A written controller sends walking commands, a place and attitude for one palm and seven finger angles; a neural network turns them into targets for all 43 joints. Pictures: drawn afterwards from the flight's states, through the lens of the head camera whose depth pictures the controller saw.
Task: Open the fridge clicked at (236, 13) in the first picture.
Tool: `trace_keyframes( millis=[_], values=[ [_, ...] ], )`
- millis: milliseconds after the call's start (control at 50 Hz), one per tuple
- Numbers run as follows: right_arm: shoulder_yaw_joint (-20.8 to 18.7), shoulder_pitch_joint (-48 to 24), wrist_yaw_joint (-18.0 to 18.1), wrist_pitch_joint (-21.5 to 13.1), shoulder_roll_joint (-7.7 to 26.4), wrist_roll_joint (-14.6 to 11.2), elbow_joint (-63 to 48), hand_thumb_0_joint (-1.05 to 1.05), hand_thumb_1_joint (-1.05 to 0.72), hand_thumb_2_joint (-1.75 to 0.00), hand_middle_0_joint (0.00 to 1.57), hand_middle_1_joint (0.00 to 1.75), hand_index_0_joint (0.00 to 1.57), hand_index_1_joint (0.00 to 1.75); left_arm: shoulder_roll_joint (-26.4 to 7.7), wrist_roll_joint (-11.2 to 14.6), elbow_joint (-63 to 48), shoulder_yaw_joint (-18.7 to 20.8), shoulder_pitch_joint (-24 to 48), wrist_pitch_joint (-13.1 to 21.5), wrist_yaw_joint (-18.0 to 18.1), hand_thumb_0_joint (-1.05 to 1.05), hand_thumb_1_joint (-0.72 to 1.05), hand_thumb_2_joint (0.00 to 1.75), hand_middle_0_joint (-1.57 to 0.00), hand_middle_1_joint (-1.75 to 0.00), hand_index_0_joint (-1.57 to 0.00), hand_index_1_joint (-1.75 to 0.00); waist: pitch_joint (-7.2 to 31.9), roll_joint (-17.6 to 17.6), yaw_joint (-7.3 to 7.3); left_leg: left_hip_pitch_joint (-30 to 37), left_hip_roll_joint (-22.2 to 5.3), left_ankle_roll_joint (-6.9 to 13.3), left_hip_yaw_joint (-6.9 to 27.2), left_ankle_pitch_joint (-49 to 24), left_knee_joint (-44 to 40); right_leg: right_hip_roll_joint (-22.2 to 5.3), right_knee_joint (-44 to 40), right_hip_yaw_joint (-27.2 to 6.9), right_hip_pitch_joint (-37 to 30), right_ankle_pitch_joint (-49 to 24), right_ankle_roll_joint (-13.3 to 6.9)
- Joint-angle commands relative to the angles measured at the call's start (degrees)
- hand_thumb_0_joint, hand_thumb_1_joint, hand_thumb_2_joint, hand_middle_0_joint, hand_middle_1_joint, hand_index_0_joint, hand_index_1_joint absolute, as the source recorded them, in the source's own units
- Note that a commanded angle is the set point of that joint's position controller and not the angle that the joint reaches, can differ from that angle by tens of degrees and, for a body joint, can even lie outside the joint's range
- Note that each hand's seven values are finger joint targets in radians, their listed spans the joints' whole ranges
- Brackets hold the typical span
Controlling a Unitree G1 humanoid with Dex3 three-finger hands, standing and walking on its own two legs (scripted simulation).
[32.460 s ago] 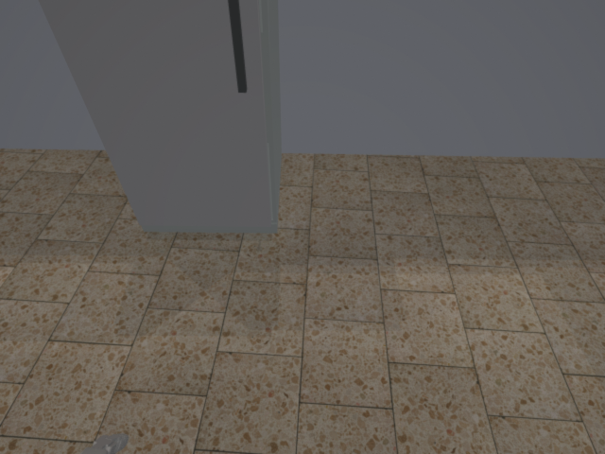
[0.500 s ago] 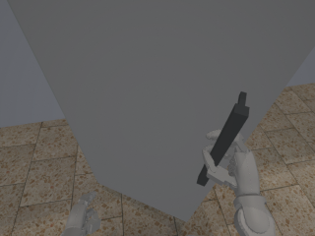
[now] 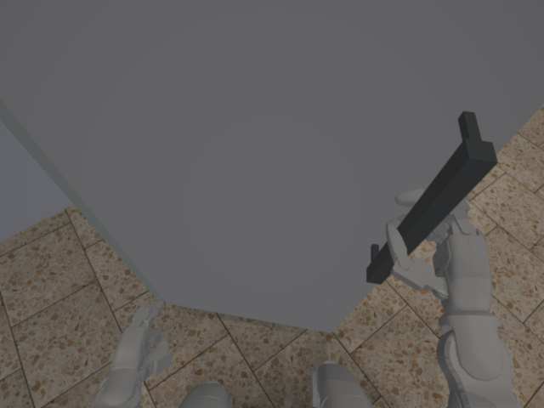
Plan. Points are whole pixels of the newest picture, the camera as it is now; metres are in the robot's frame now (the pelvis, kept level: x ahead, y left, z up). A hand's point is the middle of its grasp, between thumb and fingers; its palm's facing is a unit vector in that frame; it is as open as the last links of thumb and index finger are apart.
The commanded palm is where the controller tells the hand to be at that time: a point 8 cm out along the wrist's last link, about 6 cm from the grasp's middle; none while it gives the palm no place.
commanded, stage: walk backward, drawing the door open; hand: right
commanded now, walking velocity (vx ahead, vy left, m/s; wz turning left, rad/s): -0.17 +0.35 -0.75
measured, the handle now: (409, 218) +0.34 -0.13 +0.12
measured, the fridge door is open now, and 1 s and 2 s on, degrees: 49 69 65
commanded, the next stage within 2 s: stop walking and hold the door back in 0.42 s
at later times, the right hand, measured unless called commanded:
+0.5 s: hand (358, 361) +0.17 -0.06 +0.12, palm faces +0.53 +0.80 -0.28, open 6.6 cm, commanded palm +0.11 -0.09 +0.12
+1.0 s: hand (339, 391) +0.14 -0.04 +0.12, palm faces +0.68 +0.70 -0.23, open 5.5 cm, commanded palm +0.12 -0.09 +0.11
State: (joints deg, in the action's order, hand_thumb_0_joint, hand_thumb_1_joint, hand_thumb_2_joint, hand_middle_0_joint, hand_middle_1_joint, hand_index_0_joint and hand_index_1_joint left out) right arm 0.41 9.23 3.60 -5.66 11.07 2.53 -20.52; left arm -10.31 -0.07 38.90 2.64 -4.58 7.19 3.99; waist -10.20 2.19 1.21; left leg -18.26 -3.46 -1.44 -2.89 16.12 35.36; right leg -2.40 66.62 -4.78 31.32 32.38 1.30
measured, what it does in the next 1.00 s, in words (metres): steps to the left, turning right: right foot, then left foot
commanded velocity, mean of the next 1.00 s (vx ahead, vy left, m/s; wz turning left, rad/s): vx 0.01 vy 0.06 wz -0.36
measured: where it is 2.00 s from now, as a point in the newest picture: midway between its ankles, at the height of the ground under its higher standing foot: outside the picture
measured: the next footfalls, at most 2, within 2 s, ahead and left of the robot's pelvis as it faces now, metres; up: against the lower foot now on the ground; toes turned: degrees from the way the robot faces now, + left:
right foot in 0.12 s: +0.02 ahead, -0.06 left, +0.00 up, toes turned -12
left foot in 0.40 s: +0.09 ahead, +0.32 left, +0.00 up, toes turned -16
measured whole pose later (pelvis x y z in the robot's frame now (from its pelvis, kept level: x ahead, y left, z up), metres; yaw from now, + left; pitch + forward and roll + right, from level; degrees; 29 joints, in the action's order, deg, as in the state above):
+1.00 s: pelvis -0.08 +0.32 +0.00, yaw -35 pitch -3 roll +0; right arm -0.3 -30.6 5.9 -2.7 14.2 -2.6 33.2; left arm -9.8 1.6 37.8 -4.8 -9.8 1.9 5.0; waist -3.0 1.7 -3.8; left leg -14.4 -1.6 0.6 -2.9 23.6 35.2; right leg -0.4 39.4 1.9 21.3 21.1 -2.0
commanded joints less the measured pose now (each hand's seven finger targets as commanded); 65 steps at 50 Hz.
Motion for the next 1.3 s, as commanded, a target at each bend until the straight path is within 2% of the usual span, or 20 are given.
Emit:
trace_keyframes(
  millis=[0,60,100,120,240,300,340,380,500,600,660,720,820,900,940,980,1080,1180,1240,1280],
  values=[
    [-5.7,-10.0,0.5,-7.2,5.3,-1.3,-20.1,0.0,-0.9,-0.9,0.45,1.4,0.45,1.4,-0.9,-0.6,-11.6,-0.6,2.7,2.9,1.6,0.0,0.9,0.9,-0.2,-0.3,-0.2,-0.3,20.0,-14.1,-0.26,12.5,-12.9,11.0,-2.2,-37.5,-6.1,-1.2,-9.0,8.7,-7.1,-0.3,0.4],
    [-4.4,-8.1,0.2,-6.5,4.7,-2.7,-18.7,0.0,-0.9,-0.9,0.45,1.4,0.45,1.4,-3.4,-0.9,-11.6,0.2,-1.3,3.2,2.2,0.0,0.9,0.9,-0.2,-0.3,-0.2,-0.3,20.1,-3.1,2.36,-1.1,-7.4,6.2,-5.0,-19.8,9.9,-1.3,-38.9,8.0,-24.7,-19.7,0.0],
    [-1.5,-11.3,-0.2,-7.6,3.3,-0.7,-20.5,0.0,-0.9,-0.9,0.45,1.4,0.45,1.4,-7.0,-2.0,-12.2,1.3,-2.4,4.3,1.8,0.0,0.9,0.9,-0.2,-0.3,-0.2,-0.3,22.1,15.1,0.97,-25.5,2.4,-1.5,2.8,19.7,32.1,-30.2,-51.1,-38.4,-41.5,-54.0,-8.8],
    [-3.2,-11.7,0.0,-8.2,5.4,1.5,-15.9,0.0,-0.9,-0.9,0.45,1.4,0.45,1.4,-7.6,-2.0,-11.8,1.0,-2.9,3.5,1.4,0.0,0.9,0.9,-0.2,-0.3,-0.2,-0.3,21.4,8.3,1.31,-25.7,0.4,-1.5,7.7,16.6,35.0,-32.4,-50.6,-40.6,-41.6,-54.9,-13.2],
    [-5.3,-9.8,0.4,-5.2,5.1,-1.0,-16.5,0.0,-0.9,-0.9,0.45,1.4,0.45,1.4,-7.2,-1.2,-10.9,1.7,-0.4,3.4,0.5,0.0,0.9,0.9,-0.2,-0.3,-0.2,-0.3,19.3,16.5,-1.07,-3.4,0.9,-1.4,4.8,3.3,15.0,-13.9,-45.4,-4.6,-21.8,-36.2,-6.1],
    [-7.3,-10.7,1.6,-4.4,6.7,-2.1,-15.9,0.0,-0.9,-0.9,0.45,1.4,0.45,1.4,-6.9,0.0,-12.8,1.0,-1.2,3.0,0.3,0.0,0.9,0.9,-0.2,-0.3,-0.2,-0.3,22.3,15.8,-1.03,10.5,5.6,-1.6,-1.4,4.5,0.8,-10.3,-45.6,-3.8,-15.6,-17.8,-5.2],
    [-8.3,-9.2,1.7,-4.0,8.2,-2.5,-15.6,0.0,-0.9,-0.9,0.45,1.4,0.45,1.4,-5.8,0.6,-13.5,0.2,-0.8,2.7,0.6,0.0,0.9,0.9,-0.2,-0.3,-0.2,-0.3,20.9,5.7,-1.21,15.9,4.8,-1.7,-2.5,0.6,-10.6,-5.0,-39.4,-1.7,-10.4,-6.7,-3.4],
    [-15.0,-9.7,2.4,-3.7,16.1,-2.4,-18.1,0.0,-0.9,-0.9,0.45,1.4,0.45,1.4,-1.7,0.8,-12.9,-0.6,1.5,2.3,0.7,0.0,0.9,0.9,-0.2,-0.3,-0.2,-0.3,20.1,-24.8,-2.3,8.8,-15.5,7.2,16.6,-5.0,-20.8,5.1,-3.0,7.3,-2.0,2.4,1.0],
    [-15.3,-5.4,2.5,-5.0,12.3,-3.7,-18.6,0.0,-0.9,-0.9,0.45,1.4,0.45,1.4,-2.1,-0.4,-11.9,-1.4,2.2,1.3,2.2,0.0,0.9,0.9,-0.2,-0.3,-0.2,-0.3,18.7,-13.6,-1.61,13.2,-15.7,11.7,0.2,-38.7,-8.9,-1.0,-4.2,8.9,-4.1,2.2,1.4],
    [-12.9,-21.9,4.6,-3.3,11.6,-3.5,0.6,0.0,-0.9,-0.9,0.45,1.4,0.45,1.4,-4.9,-0.8,-10.8,-2.1,-1.5,0.5,3.2,0.0,0.9,0.9,-0.2,-0.3,-0.2,-0.3,23.6,-12.7,-1.49,13.3,-17.8,8.9,6.7,-41.2,-8.0,2.0,-24.7,9.6,-12.5,-6.6,-0.2],
    [-7.9,-33.5,4.8,-4.0,10.1,-3.9,4.7,0.0,-0.9,-0.9,0.45,1.4,0.45,1.4,-7.5,-0.1,-10.9,-1.8,-2.3,-0.7,3.1,0.0,0.9,0.9,-0.2,-0.3,-0.2,-0.3,25.4,-4.0,-0.06,8.0,-13.9,4.4,5.2,-28.6,0.8,0.1,-43.5,6.3,-25.2,-21.9,-1.7],
    [-4.1,-41.7,4.9,-4.9,8.6,-3.8,8.9,0.0,-0.9,-0.9,0.45,1.4,0.45,1.4,-8.9,1.2,-12.3,-1.9,-1.4,-1.4,1.6,0.0,0.9,0.9,-0.2,-0.3,-0.2,-0.3,23.2,17.8,-2.19,-9.7,-1.0,-0.9,0.8,19.6,18.2,-19.7,-43.4,-13.5,-34.1,-62.8,-13.9],
    [-3.1,-56.9,4.0,-2.1,9.0,-4.1,22.4,0.0,-0.9,-0.9,0.45,1.4,0.45,1.4,-10.3,2.0,-9.0,-1.6,-3.0,-2.0,1.6,0.0,0.9,0.9,-0.2,-0.3,-0.2,-0.3,22.1,2.8,-0.5,-3.0,1.2,-1.2,-0.1,7.4,14.8,-12.0,-45.0,-5.0,-24.8,-29.3,-11.7],
    [-2.0,-67.3,3.2,-0.9,8.3,-5.1,38.4,0.0,-0.9,-0.9,0.45,1.4,0.45,1.4,-10.4,2.1,-8.1,-2.8,-1.3,-3.0,2.4,0.0,0.9,0.9,-0.2,-0.3,-0.2,-0.3,20.4,5.9,-1.89,13.6,4.3,0.0,-4.6,8.4,0.4,-7.8,-47.3,-1.0,-8.8,7.6,-7.8],
    [-3.5,-70.1,3.2,-1.1,11.2,-4.8,44.0,0.0,-0.9,-0.9,0.45,1.4,0.45,1.4,-9.9,2.0,-7.2,-2.7,-2.1,-3.6,2.5,0.0,0.9,0.9,-0.2,-0.3,-0.2,-0.3,18.4,-1.2,-2.31,13.9,-2.1,4.7,8.3,19.9,-11.9,-1.8,-33.3,2.9,-2.9,7.8,-4.8],
    [-8.9,-73.0,3.1,-1.6,18.1,-5.7,48.3,0.0,-0.9,-0.9,0.45,1.4,0.45,1.4,-10.4,1.3,-6.7,-1.6,-2.0,-3.5,2.8,0.0,0.9,0.9,-0.2,-0.3,-0.2,-0.3,12.8,-19.0,-4.05,9.0,-21.0,13.5,38.4,26.2,-27.6,3.6,-6.0,4.2,5.5,-2.9,-0.6],
    [-10.8,-78.9,2.0,-4.3,19.4,-5.2,58.5,0.0,-0.9,-0.9,0.45,1.4,0.45,1.4,-10.2,1.7,-2.3,-2.0,-6.5,-1.4,2.6,0.0,0.9,0.9,-0.2,-0.3,-0.2,-0.3,19.5,-16.2,-1.97,10.9,-13.9,8.8,15.8,6.3,-16.9,1.0,-10.6,5.0,-1.3,-9.6,-0.5],
    [-13.3,-78.3,1.9,-6.5,21.2,-4.7,62.7,0.0,-0.9,-0.9,0.45,1.4,0.45,1.4,-10.8,1.5,-0.6,-1.3,-9.1,0.5,3.1,0.0,0.9,0.9,-0.2,-0.3,-0.2,-0.3,20.9,-13.0,-1.33,3.8,-9.4,6.2,8.5,7.5,-12.3,3.7,-38.5,14.7,-22.8,-14.0,-1.1],
    [-8.8,-81.7,0.5,-8.6,14.0,-5.7,60.4,0.0,-0.9,-0.9,0.45,1.4,0.45,1.4,-14.3,1.7,-1.4,-0.2,-9.4,1.7,2.9,0.0,0.9,0.9,-0.2,-0.3,-0.2,-0.3,22.2,10.7,-0.6,-8.6,1.7,0.6,-1.5,8.1,10.2,-12.9,-49.3,-7.8,-32.7,-13.9,-7.6],
    [-7.7,-83.5,0.1,-8.5,13.1,-5.4,60.4,0.0,-0.9,-0.9,0.45,1.4,0.45,1.4,-11.6,2.1,-1.6,-0.9,-9.7,1.8,2.2,0.0,0.9,0.9,-0.2,-0.3,-0.2,-0.3,22.6,5.4,-0.23,-10.5,2.0,0.5,0.7,15.0,18.0,-18.5,-49.9,-13.6,-32.5,-25.6,-13.2]
  ],
)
